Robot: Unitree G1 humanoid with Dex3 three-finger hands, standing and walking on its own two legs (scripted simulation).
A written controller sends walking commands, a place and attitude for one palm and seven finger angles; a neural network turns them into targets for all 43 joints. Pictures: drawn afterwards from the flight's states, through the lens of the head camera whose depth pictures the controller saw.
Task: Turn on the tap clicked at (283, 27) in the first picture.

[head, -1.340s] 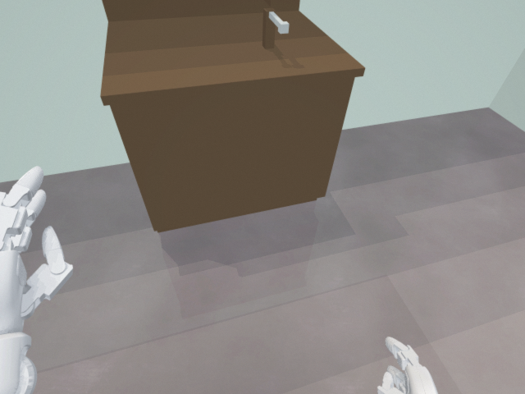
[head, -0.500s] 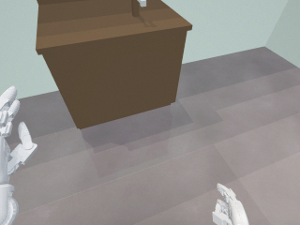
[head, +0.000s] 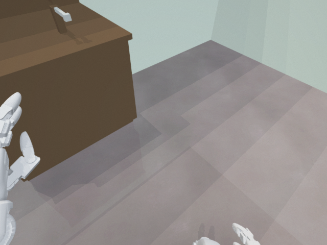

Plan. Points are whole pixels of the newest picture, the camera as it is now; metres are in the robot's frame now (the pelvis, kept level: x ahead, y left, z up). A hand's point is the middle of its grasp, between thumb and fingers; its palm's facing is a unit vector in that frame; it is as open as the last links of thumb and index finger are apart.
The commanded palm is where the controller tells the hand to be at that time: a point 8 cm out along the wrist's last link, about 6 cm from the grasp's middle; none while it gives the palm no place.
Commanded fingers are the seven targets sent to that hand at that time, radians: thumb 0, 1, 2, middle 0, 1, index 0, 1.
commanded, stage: walk to a spot facing it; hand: left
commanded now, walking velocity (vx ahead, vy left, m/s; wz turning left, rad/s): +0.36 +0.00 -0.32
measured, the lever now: (66, 17) +0.99 +0.51 +0.13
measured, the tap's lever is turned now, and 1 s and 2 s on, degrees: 0 0 0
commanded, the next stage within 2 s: turn to face it in 1.18 s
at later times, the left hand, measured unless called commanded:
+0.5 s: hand (93, 97) +0.38 +0.19 +0.18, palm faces +0.40 -0.84 -0.37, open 7.4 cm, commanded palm +0.34 +0.22 +0.18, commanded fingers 0.00 0.90 0.90 -0.20 -0.30 -0.20 -0.30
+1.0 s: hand (149, 69) +0.54 +0.08 +0.16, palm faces +0.34 -0.83 -0.45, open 7.4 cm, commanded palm +0.48 +0.13 +0.18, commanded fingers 0.00 0.90 0.90 -0.20 -0.30 -0.20 -0.30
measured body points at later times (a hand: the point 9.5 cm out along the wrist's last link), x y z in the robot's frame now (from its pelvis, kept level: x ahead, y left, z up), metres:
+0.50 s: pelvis +0.15 -0.04 -0.01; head +0.14 -0.03 +0.44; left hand +0.35 +0.23 +0.20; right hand +0.26 -0.32 -0.09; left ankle +0.23 +0.07 -0.74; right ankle +0.08 -0.13 -0.73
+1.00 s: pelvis +0.29 -0.13 -0.01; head +0.32 -0.17 +0.44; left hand +0.52 +0.12 +0.18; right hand +0.42 -0.37 -0.14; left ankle +0.24 +0.03 -0.65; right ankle +0.31 -0.21 -0.73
